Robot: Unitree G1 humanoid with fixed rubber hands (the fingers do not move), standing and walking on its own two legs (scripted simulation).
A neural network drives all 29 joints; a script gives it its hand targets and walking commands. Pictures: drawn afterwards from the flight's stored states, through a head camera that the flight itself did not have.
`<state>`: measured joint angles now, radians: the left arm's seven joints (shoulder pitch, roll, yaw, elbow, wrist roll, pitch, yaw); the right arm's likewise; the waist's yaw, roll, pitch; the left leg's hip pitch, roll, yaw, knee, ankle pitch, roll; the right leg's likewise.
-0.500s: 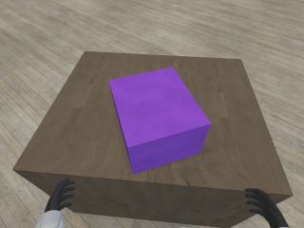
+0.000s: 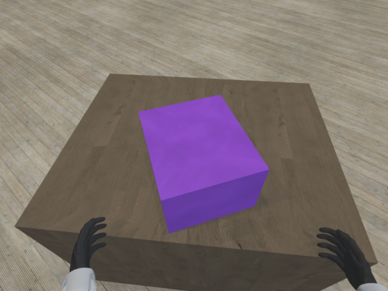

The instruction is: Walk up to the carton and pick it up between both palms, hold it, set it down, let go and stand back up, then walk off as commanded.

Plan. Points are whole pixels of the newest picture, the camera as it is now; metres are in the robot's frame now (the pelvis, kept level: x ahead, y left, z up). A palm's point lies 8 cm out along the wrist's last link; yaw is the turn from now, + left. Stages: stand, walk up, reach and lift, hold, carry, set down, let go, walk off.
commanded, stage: reach and lift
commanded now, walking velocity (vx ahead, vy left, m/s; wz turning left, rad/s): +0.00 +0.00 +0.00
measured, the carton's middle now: (196, 158) +0.46 +0.02 -0.04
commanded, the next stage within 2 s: none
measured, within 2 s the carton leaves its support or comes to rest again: neither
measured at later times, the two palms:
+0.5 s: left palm (98, 252) +0.20 +0.21 +0.00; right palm (349, 242) +0.22 -0.29 +0.00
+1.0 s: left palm (103, 215) +0.26 +0.20 +0.03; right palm (341, 198) +0.30 -0.28 +0.04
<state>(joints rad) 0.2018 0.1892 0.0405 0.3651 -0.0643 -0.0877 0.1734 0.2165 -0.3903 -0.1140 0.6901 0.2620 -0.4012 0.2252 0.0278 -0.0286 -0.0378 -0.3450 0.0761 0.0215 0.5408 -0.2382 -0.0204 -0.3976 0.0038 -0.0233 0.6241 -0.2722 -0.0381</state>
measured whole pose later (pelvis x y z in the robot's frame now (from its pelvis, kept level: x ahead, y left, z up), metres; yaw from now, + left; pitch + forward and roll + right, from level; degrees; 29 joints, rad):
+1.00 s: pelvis +0.02 +0.00 +0.00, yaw +0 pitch +5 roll +1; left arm 0.08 0.10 -0.03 0.16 -0.07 0.02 0.23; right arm -0.05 -0.52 -0.04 0.63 0.42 -0.28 0.27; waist 0.05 -0.03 -0.06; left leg -0.34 0.08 0.02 0.52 -0.25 -0.02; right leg -0.39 0.01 -0.02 0.59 -0.28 -0.04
